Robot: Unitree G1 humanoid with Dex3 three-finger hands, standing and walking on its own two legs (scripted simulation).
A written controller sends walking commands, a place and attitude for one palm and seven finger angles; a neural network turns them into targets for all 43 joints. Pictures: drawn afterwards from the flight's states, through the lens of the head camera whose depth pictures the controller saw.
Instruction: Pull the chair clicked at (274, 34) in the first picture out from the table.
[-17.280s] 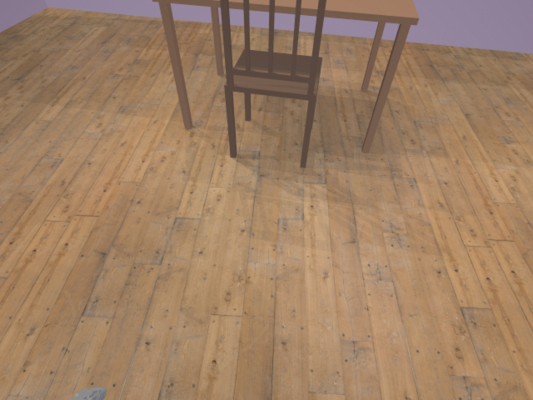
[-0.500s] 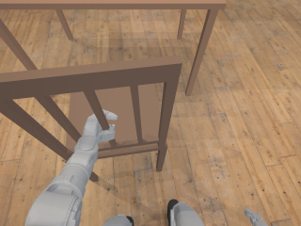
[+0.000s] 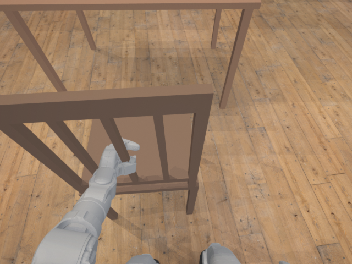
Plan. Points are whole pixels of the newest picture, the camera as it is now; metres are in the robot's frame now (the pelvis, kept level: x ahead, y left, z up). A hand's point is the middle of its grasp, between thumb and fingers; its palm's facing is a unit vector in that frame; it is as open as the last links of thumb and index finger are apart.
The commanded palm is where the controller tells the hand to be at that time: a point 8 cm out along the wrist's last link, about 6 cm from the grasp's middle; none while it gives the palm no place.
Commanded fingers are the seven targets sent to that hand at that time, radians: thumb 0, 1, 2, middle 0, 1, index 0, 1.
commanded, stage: stop walking, hand still on the chair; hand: left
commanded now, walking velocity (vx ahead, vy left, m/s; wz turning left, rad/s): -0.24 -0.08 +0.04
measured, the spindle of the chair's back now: (124, 155) +0.38 +0.15 -0.04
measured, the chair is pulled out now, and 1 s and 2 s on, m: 0.55 0.64 0.64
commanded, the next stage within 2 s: open the thumb and straighten the fingers in 0.96 s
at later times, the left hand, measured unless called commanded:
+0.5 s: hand (129, 197) +0.27 +0.13 -0.06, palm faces -0.04 -0.98 -0.20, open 5.3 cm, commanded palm +0.25 +0.18 -0.04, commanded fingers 0.00 0.90 0.90 -0.50 -1.45 -0.50 -1.45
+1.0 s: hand (129, 197) +0.27 +0.13 -0.06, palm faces -0.02 -0.98 -0.19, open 5.3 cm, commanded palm +0.25 +0.18 -0.04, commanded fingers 0.00 0.90 0.90 -0.50 -1.45 -0.50 -1.45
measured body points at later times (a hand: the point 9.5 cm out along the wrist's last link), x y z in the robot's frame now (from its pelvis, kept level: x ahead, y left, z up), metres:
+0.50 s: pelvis +0.00 +0.00 +0.01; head +0.00 -0.01 +0.46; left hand +0.27 +0.18 -0.04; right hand +0.11 -0.25 -0.11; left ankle +0.03 +0.13 -0.73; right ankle +0.04 -0.14 -0.73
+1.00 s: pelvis +0.03 +0.00 +0.01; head +0.04 -0.01 +0.46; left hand +0.26 +0.18 -0.04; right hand +0.18 -0.25 -0.09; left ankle +0.03 +0.13 -0.73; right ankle +0.04 -0.14 -0.73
